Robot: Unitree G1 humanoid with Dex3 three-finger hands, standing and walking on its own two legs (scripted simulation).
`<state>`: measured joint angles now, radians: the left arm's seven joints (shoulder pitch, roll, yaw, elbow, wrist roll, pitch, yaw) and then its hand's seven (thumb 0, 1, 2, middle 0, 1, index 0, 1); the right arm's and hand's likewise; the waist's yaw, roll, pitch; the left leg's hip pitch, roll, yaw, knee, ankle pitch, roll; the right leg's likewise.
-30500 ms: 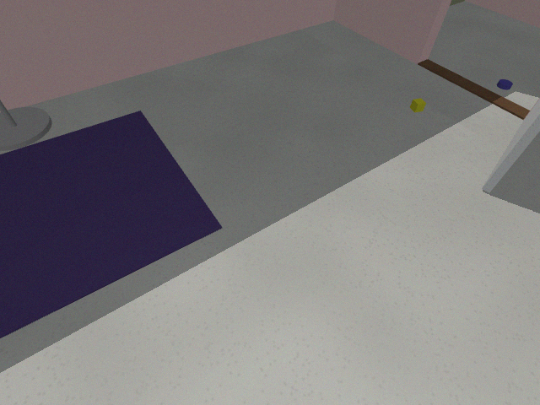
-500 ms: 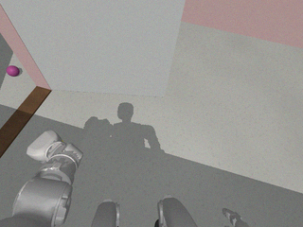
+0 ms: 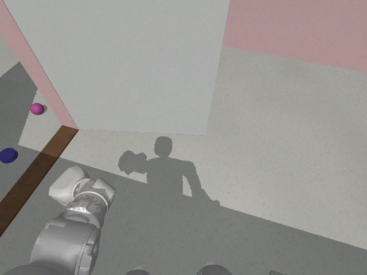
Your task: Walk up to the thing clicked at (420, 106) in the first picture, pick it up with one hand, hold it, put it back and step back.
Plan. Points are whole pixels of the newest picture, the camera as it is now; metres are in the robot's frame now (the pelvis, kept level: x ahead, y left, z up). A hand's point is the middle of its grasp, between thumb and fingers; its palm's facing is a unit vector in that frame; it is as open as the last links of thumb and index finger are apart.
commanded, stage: hold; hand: left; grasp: from above
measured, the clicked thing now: (88, 196) +0.34 +0.23 -0.11
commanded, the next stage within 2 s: crouch in 1.98 s
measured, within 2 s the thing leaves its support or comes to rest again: neither
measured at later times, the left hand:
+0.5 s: hand (78, 192) +0.32 +0.23 -0.04, palm faces -0.23 -0.38 -0.89, open 8.4 cm
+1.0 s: hand (78, 181) +0.34 +0.22 -0.02, palm faces -0.22 -0.38 -0.90, open 8.4 cm
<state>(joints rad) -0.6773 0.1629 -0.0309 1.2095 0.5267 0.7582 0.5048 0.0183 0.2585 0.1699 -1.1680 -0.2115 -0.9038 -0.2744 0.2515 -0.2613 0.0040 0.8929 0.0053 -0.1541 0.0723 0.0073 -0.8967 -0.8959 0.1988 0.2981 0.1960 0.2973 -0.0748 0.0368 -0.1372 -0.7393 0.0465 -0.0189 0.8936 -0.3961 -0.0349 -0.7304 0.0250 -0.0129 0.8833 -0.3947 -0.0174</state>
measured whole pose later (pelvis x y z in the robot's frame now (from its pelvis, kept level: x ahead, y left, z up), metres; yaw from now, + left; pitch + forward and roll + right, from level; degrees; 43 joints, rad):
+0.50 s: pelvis +0.01 +0.01 +0.02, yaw +0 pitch +8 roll +0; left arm -0.64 0.13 -0.08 1.13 0.52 0.81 0.46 0.01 0.27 0.16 -1.16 -0.23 -0.89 -0.29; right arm 0.21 -0.27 0.01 0.88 0.02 -0.16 0.10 0.01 -0.90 -0.90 0.20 0.30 0.19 0.30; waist -0.05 0.03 -0.10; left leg -0.54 0.03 0.00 0.74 -0.35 -0.02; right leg -0.54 0.01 0.00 0.74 -0.35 -0.01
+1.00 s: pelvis +0.03 +0.01 +0.03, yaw +0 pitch +7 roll +0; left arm -0.63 0.12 -0.11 1.07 0.53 0.86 0.43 0.00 0.25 0.20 -1.16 -0.24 -0.89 -0.32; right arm 0.19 -0.28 0.00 0.86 0.03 -0.14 0.11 0.01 -0.90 -0.90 0.20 0.30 0.19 0.30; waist -0.03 0.03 -0.09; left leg -0.45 0.03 0.00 0.66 -0.34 -0.02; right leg -0.45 0.00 0.01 0.68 -0.35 -0.01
